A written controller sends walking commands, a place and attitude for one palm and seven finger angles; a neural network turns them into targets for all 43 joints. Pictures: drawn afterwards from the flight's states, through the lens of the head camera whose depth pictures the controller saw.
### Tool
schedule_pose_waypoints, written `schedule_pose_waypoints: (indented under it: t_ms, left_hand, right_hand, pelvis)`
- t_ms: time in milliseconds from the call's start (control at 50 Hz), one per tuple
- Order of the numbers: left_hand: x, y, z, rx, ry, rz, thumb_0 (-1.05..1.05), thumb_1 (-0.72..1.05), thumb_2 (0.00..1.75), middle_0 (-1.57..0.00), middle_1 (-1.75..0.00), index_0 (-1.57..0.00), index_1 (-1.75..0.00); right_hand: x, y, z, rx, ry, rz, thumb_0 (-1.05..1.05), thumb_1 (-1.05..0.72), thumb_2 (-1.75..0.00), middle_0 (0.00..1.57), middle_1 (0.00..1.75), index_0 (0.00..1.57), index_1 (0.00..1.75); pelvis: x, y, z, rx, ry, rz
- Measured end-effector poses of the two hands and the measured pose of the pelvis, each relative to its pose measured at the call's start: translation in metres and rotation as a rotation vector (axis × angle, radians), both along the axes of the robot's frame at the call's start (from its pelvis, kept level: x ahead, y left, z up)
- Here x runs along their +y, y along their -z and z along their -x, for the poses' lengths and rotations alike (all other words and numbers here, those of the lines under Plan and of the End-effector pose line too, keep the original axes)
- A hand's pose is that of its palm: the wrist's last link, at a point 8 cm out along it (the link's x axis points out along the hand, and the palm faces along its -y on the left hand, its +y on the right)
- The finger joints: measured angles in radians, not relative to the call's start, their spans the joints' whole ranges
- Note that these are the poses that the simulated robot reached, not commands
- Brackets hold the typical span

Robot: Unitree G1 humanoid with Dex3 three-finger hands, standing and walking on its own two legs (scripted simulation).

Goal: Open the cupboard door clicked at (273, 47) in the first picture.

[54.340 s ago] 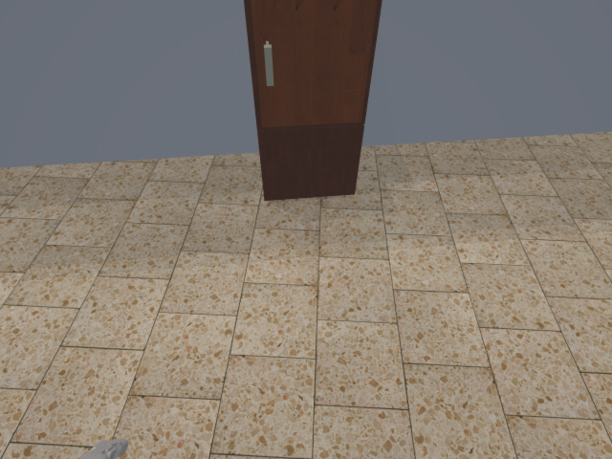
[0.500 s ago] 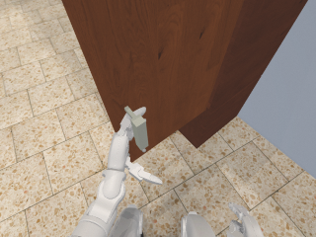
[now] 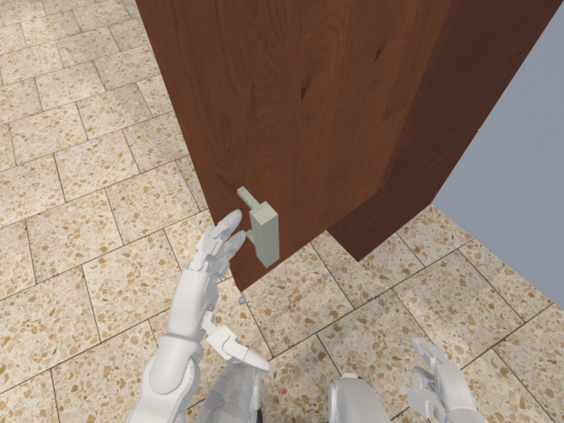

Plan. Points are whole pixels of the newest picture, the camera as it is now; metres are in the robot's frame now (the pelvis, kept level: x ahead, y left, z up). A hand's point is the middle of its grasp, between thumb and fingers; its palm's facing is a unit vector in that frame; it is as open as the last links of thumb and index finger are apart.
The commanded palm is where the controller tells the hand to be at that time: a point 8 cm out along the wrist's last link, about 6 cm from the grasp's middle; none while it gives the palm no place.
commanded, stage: slide the hand sideways off the handle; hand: left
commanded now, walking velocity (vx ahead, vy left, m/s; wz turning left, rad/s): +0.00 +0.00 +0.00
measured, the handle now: (257, 227) +0.37 +0.06 +0.04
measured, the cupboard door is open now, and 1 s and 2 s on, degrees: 90 90 90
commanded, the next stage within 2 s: draw the hand back to the body in 0.56 s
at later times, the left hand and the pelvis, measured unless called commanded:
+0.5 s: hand (208, 322) +0.24 +0.11 +0.04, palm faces -0.09 -0.99 -0.03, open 16.3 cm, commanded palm +0.22 +0.17 +0.04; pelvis +0.01 -0.01 +0.00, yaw +0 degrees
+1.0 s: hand (151, 320) +0.22 +0.15 +0.11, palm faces -0.07 -1.00 -0.06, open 16.3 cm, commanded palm +0.20 +0.21 +0.11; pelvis +0.02 -0.01 +0.03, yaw +1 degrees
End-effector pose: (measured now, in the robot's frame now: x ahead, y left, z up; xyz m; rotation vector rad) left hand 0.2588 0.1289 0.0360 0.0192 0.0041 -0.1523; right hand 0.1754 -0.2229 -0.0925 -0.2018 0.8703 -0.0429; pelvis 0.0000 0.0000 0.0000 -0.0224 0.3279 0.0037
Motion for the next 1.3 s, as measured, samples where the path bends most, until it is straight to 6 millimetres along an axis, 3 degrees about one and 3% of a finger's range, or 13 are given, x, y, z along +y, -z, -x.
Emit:
schedule_pose_waypoints:
  t_ms: [160, 520, 720, 900, 1080, 1180, 1300]
  left_hand:
    - [0.004, -0.004, 0.003, 0.007, -0.007, 0.022, -0.01, -0.51, 0.30, -0.16, -0.31, -0.17, -0.31]
    - [0.038, -0.005, 0.035, 0.036, -0.055, -0.020, -0.01, -0.50, 0.30, -0.15, -0.31, -0.16, -0.30]
    - [0.042, -0.004, 0.034, 0.029, -0.015, -0.010, -0.01, -0.50, 0.30, -0.15, -0.30, -0.15, -0.30]
    - [0.066, -0.064, 0.043, -0.004, -0.070, -0.058, -0.01, -0.50, 0.30, -0.15, -0.30, -0.16, -0.30]
    - [0.086, -0.084, 0.056, 0.040, -0.058, -0.043, -0.01, -0.50, 0.30, -0.15, -0.30, -0.15, -0.30]
    - [0.098, -0.112, 0.059, -0.031, -0.062, -0.053, -0.01, -0.47, 0.32, -0.15, -0.30, -0.16, -0.30]
    - [0.111, -0.136, 0.065, 0.053, -0.251, -0.238, -0.01, -0.35, 0.37, -0.16, -0.30, -0.16, -0.30]
  right_hand:
    - [0.005, -0.005, -0.010, -0.034, -0.005, -0.007, 0.01, -0.91, -0.90, 0.20, 0.30, 0.20, 0.30]
    - [-0.021, -0.006, -0.016, -0.075, 0.018, 0.045, 0.01, -0.91, -0.90, 0.20, 0.30, 0.20, 0.30]
    - [-0.021, -0.002, -0.015, -0.103, 0.032, 0.054, 0.01, -0.91, -0.90, 0.20, 0.30, 0.20, 0.30]
    - [-0.010, -0.029, -0.007, -0.113, 0.075, 0.008, 0.01, -0.91, -0.90, 0.20, 0.30, 0.20, 0.30]
    - [-0.010, -0.070, -0.011, -0.188, 0.068, 0.048, 0.01, -0.90, -0.90, 0.20, 0.30, 0.20, 0.30]
    - [-0.009, -0.088, -0.017, -0.233, 0.073, 0.058, 0.01, -0.90, -0.90, 0.20, 0.30, 0.20, 0.30]
    - [0.003, -0.106, -0.023, -0.241, 0.086, 0.047, 0.01, -0.91, -0.90, 0.20, 0.30, 0.20, 0.30]
  pelvis:
    - [-0.003, -0.002, -0.005, 0.009, -0.002, -0.001]
    - [-0.014, 0.004, -0.012, 0.020, -0.004, 0.002]
    - [-0.014, 0.012, -0.008, 0.025, -0.003, 0.009]
    - [-0.009, -0.016, -0.013, -0.040, -0.006, 0.009]
    - [-0.003, -0.040, -0.019, -0.101, -0.016, 0.017]
    - [0.001, -0.050, -0.023, -0.137, -0.019, 0.023]
    - [0.007, -0.069, -0.029, -0.181, -0.006, 0.013]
